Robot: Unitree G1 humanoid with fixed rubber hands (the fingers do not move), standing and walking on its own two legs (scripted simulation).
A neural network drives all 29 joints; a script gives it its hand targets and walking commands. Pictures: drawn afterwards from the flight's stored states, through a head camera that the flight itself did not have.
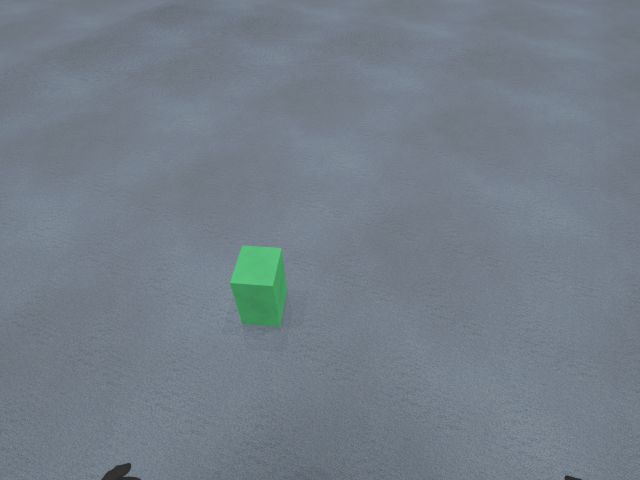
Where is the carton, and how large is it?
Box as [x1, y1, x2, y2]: [230, 246, 286, 326]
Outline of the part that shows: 242,246 230,281 242,323 279,326 286,294 286,284 281,248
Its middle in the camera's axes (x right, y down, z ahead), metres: -0.21 +0.17 +1.40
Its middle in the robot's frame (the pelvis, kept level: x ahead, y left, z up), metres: +0.88 +0.27 -0.66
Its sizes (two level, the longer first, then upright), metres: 0.165 0.141 0.249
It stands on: the floor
